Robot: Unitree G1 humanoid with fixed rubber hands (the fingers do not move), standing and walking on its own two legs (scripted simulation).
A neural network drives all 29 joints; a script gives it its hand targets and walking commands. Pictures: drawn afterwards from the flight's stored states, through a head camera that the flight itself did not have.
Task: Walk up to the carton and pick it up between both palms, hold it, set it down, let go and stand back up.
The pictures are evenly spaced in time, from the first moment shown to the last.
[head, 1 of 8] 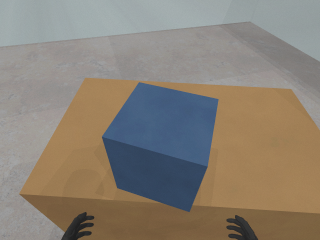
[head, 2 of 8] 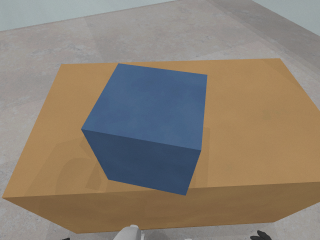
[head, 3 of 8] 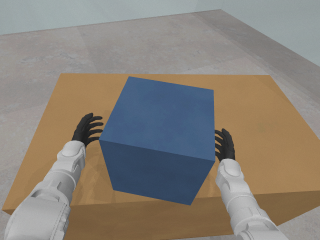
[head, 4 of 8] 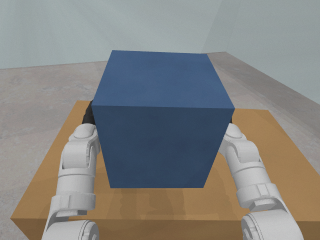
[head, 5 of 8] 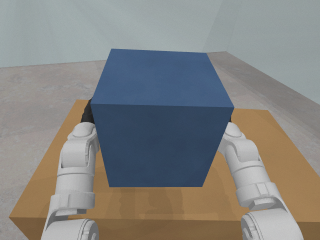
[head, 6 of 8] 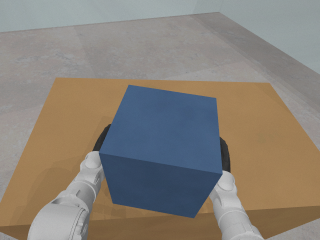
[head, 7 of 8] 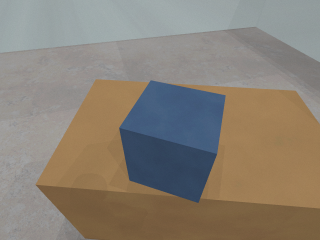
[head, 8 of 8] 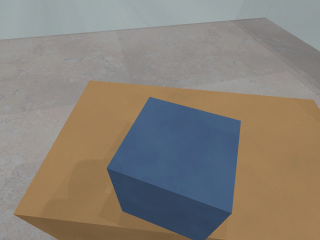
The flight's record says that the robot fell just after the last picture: no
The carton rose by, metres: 0.19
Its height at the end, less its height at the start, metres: +0.00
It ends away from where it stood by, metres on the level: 0.01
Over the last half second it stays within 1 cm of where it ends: yes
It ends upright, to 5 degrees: yes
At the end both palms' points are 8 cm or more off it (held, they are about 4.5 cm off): yes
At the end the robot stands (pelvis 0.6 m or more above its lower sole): yes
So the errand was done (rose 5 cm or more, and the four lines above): yes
